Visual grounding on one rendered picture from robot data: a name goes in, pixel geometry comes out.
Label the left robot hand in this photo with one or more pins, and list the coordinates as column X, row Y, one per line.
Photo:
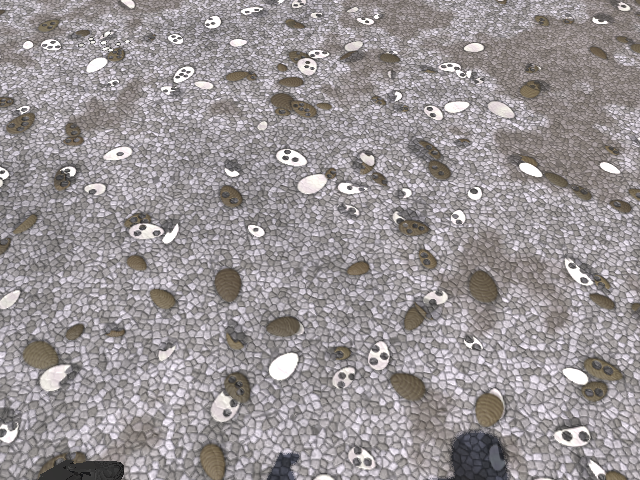
column 89, row 470

